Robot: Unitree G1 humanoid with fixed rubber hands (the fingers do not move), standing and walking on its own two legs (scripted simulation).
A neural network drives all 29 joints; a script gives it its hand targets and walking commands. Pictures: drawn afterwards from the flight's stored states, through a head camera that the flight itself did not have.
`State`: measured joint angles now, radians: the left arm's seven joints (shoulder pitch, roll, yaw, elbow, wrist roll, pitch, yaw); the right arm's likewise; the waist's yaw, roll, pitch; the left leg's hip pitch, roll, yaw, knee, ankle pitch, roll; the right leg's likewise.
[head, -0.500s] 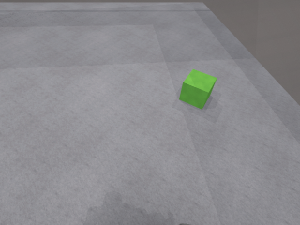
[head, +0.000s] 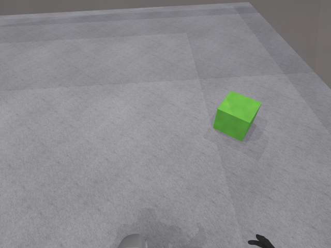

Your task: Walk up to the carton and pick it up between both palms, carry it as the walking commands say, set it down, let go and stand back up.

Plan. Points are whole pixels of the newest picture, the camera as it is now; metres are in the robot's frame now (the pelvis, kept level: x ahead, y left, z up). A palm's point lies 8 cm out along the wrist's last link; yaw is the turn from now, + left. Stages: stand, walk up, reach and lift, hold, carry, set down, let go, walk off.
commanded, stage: walk up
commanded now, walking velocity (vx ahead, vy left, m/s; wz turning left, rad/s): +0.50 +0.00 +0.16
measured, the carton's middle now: (236, 115) +1.13 -0.45 -0.67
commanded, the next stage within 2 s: none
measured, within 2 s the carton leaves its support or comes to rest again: neither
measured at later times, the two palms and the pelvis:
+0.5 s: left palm (104, 158) +0.40 +0.25 -0.11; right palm (264, 239) +0.19 -0.24 -0.15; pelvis +0.25 +0.01 -0.01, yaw -7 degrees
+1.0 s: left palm (137, 131) +0.53 +0.16 -0.12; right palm (272, 118) +0.59 -0.36 -0.10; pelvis +0.49 -0.08 +0.00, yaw -19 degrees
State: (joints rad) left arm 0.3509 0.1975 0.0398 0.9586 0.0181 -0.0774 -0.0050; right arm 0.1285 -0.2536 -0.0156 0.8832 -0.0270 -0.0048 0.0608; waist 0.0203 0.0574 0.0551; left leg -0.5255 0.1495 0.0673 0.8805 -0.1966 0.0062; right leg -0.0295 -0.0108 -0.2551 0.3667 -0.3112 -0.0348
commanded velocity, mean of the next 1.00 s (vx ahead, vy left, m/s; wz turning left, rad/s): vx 0.51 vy -0.01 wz -0.30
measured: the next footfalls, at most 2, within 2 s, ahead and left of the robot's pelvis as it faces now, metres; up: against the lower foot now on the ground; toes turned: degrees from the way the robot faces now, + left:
left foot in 0.16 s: +0.24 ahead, +0.13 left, +0.00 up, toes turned +9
right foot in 0.64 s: +0.47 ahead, -0.17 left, +0.00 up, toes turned -19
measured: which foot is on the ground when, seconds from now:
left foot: up 0.00-0.14, down 0.16-0.66, up 0.68-1.00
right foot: down 0.00-0.20, up 0.22-0.62, down 0.64-1.00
